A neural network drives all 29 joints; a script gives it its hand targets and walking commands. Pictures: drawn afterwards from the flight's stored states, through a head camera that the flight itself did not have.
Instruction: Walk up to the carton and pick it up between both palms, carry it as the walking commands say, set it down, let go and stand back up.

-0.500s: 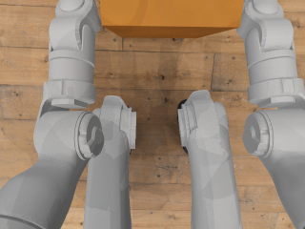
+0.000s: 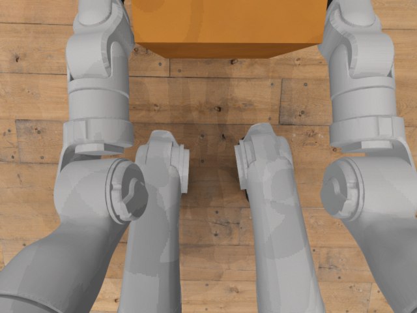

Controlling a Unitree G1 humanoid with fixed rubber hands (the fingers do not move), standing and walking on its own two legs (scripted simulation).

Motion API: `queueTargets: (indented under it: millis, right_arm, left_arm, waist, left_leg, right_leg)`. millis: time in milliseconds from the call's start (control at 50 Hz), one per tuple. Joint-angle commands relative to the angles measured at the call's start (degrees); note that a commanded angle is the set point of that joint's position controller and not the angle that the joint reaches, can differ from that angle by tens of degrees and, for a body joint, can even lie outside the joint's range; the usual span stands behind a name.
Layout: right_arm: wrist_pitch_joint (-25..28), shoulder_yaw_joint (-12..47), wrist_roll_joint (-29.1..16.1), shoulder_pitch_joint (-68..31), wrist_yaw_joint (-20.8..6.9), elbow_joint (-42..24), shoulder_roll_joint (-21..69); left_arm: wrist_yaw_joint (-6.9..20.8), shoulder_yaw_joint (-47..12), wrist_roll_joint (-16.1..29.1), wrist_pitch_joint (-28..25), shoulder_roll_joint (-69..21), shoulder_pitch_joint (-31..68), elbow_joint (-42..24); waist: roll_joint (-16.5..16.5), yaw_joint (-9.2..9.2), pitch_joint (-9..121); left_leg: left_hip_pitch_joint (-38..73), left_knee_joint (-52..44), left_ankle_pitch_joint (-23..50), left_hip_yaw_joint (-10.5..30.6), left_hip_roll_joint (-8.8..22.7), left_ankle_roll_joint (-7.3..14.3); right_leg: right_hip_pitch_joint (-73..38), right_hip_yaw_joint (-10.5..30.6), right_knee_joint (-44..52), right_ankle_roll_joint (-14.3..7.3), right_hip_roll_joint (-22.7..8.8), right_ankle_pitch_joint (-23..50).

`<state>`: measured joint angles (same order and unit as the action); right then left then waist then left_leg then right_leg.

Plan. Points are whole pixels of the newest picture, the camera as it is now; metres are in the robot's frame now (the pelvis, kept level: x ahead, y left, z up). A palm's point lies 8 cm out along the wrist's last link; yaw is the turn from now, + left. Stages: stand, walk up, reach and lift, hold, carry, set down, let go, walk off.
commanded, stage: reach and lift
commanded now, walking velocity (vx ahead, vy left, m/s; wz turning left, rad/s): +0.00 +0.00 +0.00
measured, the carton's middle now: out of the picture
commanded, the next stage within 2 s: none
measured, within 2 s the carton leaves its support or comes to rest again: neither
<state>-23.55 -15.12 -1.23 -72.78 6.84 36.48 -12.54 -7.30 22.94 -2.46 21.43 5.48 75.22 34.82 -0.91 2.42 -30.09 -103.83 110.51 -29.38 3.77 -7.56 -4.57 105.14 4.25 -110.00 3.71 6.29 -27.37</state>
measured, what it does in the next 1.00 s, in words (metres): rises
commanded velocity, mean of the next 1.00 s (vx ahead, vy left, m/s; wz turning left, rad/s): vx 0.00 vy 0.00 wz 0.00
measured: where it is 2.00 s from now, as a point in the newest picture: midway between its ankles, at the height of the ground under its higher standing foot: (212, 187)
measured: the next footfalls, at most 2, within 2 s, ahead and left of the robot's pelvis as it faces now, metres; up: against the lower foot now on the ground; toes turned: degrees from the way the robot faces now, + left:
none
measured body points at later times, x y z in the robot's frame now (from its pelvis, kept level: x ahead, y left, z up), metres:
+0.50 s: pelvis -0.01 +0.00 +0.05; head +0.32 -0.01 +0.35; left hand +0.54 +0.13 -0.04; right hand +0.52 -0.18 -0.06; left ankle +0.15 +0.13 -0.42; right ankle +0.16 -0.12 -0.42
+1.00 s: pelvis +0.00 +0.01 +0.11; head +0.30 -0.01 +0.43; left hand +0.52 +0.13 +0.02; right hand +0.50 -0.18 +0.01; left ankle +0.15 +0.13 -0.42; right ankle +0.16 -0.12 -0.42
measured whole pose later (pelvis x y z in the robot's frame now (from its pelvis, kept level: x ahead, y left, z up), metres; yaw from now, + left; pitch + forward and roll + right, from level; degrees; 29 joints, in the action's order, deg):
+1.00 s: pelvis +0.00 +0.01 +0.11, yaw +0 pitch +15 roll +0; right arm -26.2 -14.9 0.7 -62.9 5.8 32.3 -9.4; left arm -7.8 21.5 -2.9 24.4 2.3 65.1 30.1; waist -1.0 2.0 -30.0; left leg -79.7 90.9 -26.0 5.3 -7.9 -3.1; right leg 80.4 5.8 -90.0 4.0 6.1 -24.5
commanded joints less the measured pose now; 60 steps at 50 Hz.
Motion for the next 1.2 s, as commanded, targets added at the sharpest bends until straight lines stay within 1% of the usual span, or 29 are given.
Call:
queueTargets:
  millis: [0,20,40,80,120,200,260,300,340,360,380,420,460,540,560,600,620,680,720,740,780,800,820,900,960,1020,1040,1100,1180]
  right_arm:
    - [3.6,35.3,-12.7,-53.9,-13.5,-21.8,64.4]
    - [2.9,32.4,-10.7,-51.9,-13.2,-18.6,62.0]
    - [2.4,30.6,-8.3,-49.0,-13.9,-11.1,60.6]
    - [3.0,31.5,-9.6,-54.5,-14.6,-17.7,61.2]
    - [2.4,34.6,-9.9,-55.1,-13.9,-21.5,62.7]
    - [1.8,34.2,-11.5,-57.9,-13.7,-20.7,63.2]
    - [1.0,28.9,-6.9,-52.1,-13.7,-10.5,61.9]
    - [1.8,33.7,-9.8,-50.1,-14.2,-20.3,67.3]
    - [1.7,30.7,-7.7,-50.6,-14.3,-15.9,63.4]
    - [1.7,34.6,-9.8,-50.9,-14.3,-19.8,67.2]
    - [1.9,30.6,-6.8,-47.8,-14.4,-15.0,64.5]
    - [2.2,36.7,-10.7,-54.0,-14.4,-25.7,65.7]
    - [1.4,31.4,-7.7,-46.0,-14.4,-14.4,65.7]
    - [2.0,36.2,-11.7,-47.6,-13.8,-23.4,65.1]
    - [1.5,34.3,-9.0,-48.2,-14.2,-18.2,64.9]
    - [1.4,36.0,-10.2,-49.8,-14.3,-20.3,66.8]
    - [1.6,37.7,-11.2,-54.2,-13.8,-25.2,66.1]
    - [0.9,31.5,-7.1,-40.7,-14.2,-11.8,67.4]
    - [1.9,34.9,-9.0,-44.9,-14.6,-19.5,67.5]
    - [1.6,31.4,-6.8,-44.2,-14.9,-17.9,63.5]
    - [1.7,33.6,-8.5,-45.8,-14.9,-19.9,65.0]
    - [2.3,32.9,-7.0,-45.6,-15.2,-18.9,63.6]
    - [2.3,34.5,-9.2,-45.9,-15.5,-20.9,64.9]
    - [1.6,33.6,-8.1,-43.3,-15.4,-18.8,65.1]
    - [1.5,35.0,-8.8,-43.7,-14.8,-20.2,63.9]
    - [1.4,35.4,-9.4,-42.4,-14.8,-19.6,65.8]
    - [1.5,37.1,-10.5,-44.5,-14.6,-24.1,66.0]
    - [2.0,36.2,-8.8,-39.1,-14.0,-19.6,70.0]
    - [1.9,36.0,-8.7,-39.2,-14.0,-21.6,70.6]
  left_arm:
    - [13.0,-39.4,10.7,0.0,-59.6,41.3,-8.1]
    - [13.0,-39.8,11.1,0.4,-58.6,43.4,-9.7]
    - [13.4,-36.5,8.1,1.5,-57.2,39.5,-2.3]
    - [13.4,-38.6,8.4,1.3,-59.8,41.0,-4.7]
    - [13.8,-41.4,12.1,0.9,-63.1,45.5,-13.5]
    - [13.6,-37.2,9.2,2.5,-60.3,39.8,-3.9]
    - [14.7,-35.1,9.3,3.1,-61.4,40.8,2.1]
    - [14.9,-41.3,11.9,1.7,-63.7,40.1,-9.2]
    - [15.1,-36.1,9.8,3.0,-64.9,37.0,0.3]
    - [15.3,-37.1,9.3,2.6,-64.4,33.1,-1.3]
    - [15.4,-37.2,9.0,2.3,-64.3,35.7,-0.9]
    - [14.9,-40.3,11.5,1.9,-64.7,38.3,-8.1]
    - [14.4,-38.8,8.8,1.7,-60.2,38.5,-7.0]
    - [14.0,-44.3,12.2,2.0,-64.1,38.5,-12.5]
    - [14.3,-39.5,10.6,2.2,-63.1,36.0,-5.6]
    - [14.0,-40.6,9.7,2.2,-63.0,34.1,-8.0]
    - [14.3,-42.9,11.7,2.6,-64.1,38.0,-9.8]
    - [14.6,-41.1,10.2,2.6,-66.3,33.8,-5.5]
    - [13.9,-44.7,11.0,1.6,-65.1,38.5,-14.6]
    - [14.1,-42.7,11.3,3.4,-67.8,32.9,-5.8]
    - [14.4,-40.3,9.8,2.8,-66.1,31.6,-4.9]
    - [14.7,-41.0,9.9,2.8,-67.1,31.6,-3.2]
    - [14.0,-44.1,11.6,2.2,-66.9,34.8,-11.4]
    - [13.5,-40.8,9.1,2.4,-65.2,28.0,-4.9]
    - [13.3,-43.2,11.9,2.6,-66.0,30.8,-9.3]
    - [13.3,-42.8,9.4,2.8,-63.4,29.3,-8.7]
    - [13.5,-47.2,12.8,2.8,-66.9,32.0,-13.5]
    - [13.9,-40.9,8.3,1.9,-65.6,24.7,-5.6]
    - [15.9,-42.2,9.2,2.1,-67.0,24.8,-5.4]
  waist:
    - [3.1,-2.17,141.3]
    - [1.2,1.64,139.7]
    - [1.4,0.08,129.2]
    - [0.1,-1.62,131.1]
    - [1.9,1.04,143.7]
    - [2.8,-4.24,135.8]
    - [2.9,1.61,125.7]
    - [2.1,1.00,140.2]
    - [2.2,2.47,133.5]
    - [4.9,-0.81,135.5]
    - [1.4,1.40,130.0]
    - [3.2,-0.71,143.3]
    - [2.2,-1.35,134.8]
    - [-2.0,-1.76,143.8]
    - [3.9,-0.33,135.3]
    - [4.1,-2.61,136.4]
    - [3.0,-2.41,140.4]
    - [-0.8,2.93,131.8]
    - [-0.5,0.41,140.1]
    - [0.2,5.30,135.3]
    - [0.8,0.18,134.4]
    - [0.1,3.17,133.1]
    - [-0.9,2.64,139.6]
    - [2.3,-0.33,134.0]
    - [2.6,1.98,132.6]
    - [1.7,-1.36,132.5]
    - [1.3,1.13,139.3]
    - [2.4,-3.91,128.4]
    - [3.9,-0.40,129.0]
  left_leg:
    - [38.0,-11.6,13.5,-8.4,-3.7,5.0]
    - [37.9,-12.1,12.7,-6.8,-3.2,4.3]
    - [31.6,-12.0,8.0,-8.3,-2.9,3.8]
    - [36.6,-14.3,6.6,-7.7,-2.6,4.3]
    - [39.4,-13.6,10.7,-7.5,-3.2,3.7]
    - [36.5,-15.7,7.3,-8.4,-3.4,5.0]
    - [31.5,-16.7,1.6,-7.4,-3.0,4.3]
    - [43.4,-18.0,10.5,-7.8,-3.5,4.6]
    - [38.5,-18.5,5.7,-6.9,-3.0,4.2]
    - [40.7,-19.0,9.6,-7.4,-2.9,5.0]
    - [36.7,-20.0,7.3,-7.0,-3.4,4.1]
    - [45.8,-20.2,13.0,-6.3,-3.4,4.7]
    - [40.8,-20.2,8.6,-6.6,-2.9,4.1]
    - [48.8,-21.4,14.0,-6.8,-3.9,3.7]
    - [46.7,-22.2,9.7,-5.7,-2.8,4.4]
    - [46.6,-24.1,9.0,-5.9,-3.0,4.7]
    - [49.5,-24.4,9.1,-6.7,-2.9,4.5]
    - [48.2,-26.6,6.5,-5.0,-2.3,3.6]
    - [55.6,-26.2,10.7,-5.1,-2.7,3.5]
    - [55.5,-26.6,9.3,-3.7,-2.2,3.3]
    - [51.7,-27.7,9.9,-4.5,-2.5,4.1]
    - [50.1,-27.8,9.3,-4.5,-2.7,3.7]
    - [54.6,-27.9,10.9,-4.3,-2.9,3.4]
    - [55.8,-29.9,9.9,-3.8,-2.1,4.5]
    - [56.9,-31.2,10.6,-2.5,-2.1,3.6]
    - [57.5,-31.6,7.6,-3.8,-2.4,4.2]
    - [63.7,-33.7,11.3,-2.9,-2.3,4.4]
    - [54.9,-33.8,10.4,-4.0,-2.7,4.5]
    - [57.1,-36.5,10.7,-3.5,-2.2,5.3]
  right_leg:
    - [-50.2,-7.1,13.3,-0.9,2.5,15.8]
    - [-46.3,-7.9,11.7,-1.4,3.0,16.2]
    - [-40.1,-8.2,13.6,-1.1,2.4,9.8]
    - [-41.2,-7.5,14.0,-2.0,2.2,8.4]
    - [-49.5,-7.7,14.8,-2.2,2.7,12.9]
    - [-48.1,-6.9,16.9,-1.3,2.4,8.9]
    - [-43.3,-7.4,18.1,-2.0,1.9,3.3]
    - [-53.3,-7.6,19.1,-1.4,2.6,12.7]
    - [-48.8,-8.1,19.3,-2.0,2.0,8.3]
    - [-52.5,-7.7,20.5,-1.0,2.2,11.2]
    - [-48.6,-7.9,19.9,-1.7,2.6,10.5]
    - [-55.9,-7.6,20.6,-1.7,2.4,14.9]
    - [-49.4,-7.3,20.3,-1.7,2.8,10.9]
    - [-59.2,-5.4,22.3,-2.5,3.2,15.3]
    - [-51.4,-7.1,23.1,-1.7,2.3,10.2]
    - [-54.1,-6.1,24.6,-1.3,2.1,9.6]
    - [-60.6,-5.2,25.5,-1.5,2.2,9.3]
    - [-53.5,-7.2,26.0,-2.1,2.3,8.8]
    - [-55.4,-6.7,27.2,-2.2,2.5,10.5]
    - [-51.4,-8.7,27.1,-2.7,2.7,9.4]
    - [-55.3,-5.9,28.6,-2.5,2.5,10.1]
    - [-53.8,-6.7,28.7,-2.7,2.5,10.3]
    - [-57.7,-6.9,27.9,-2.5,2.6,12.6]
    - [-54.5,-6.7,29.9,-2.2,2.6,8.8]
    - [-56.4,-6.4,30.7,-2.5,2.5,10.6]
    - [-58.2,-5.0,32.5,-2.1,2.4,6.2]
    - [-63.4,-5.9,33.0,-2.4,2.6,10.7]
    - [-63.7,-4.0,34.2,-1.8,2.4,11.0]
    - [-70.2,-3.9,38.0,-1.3,1.9,10.4]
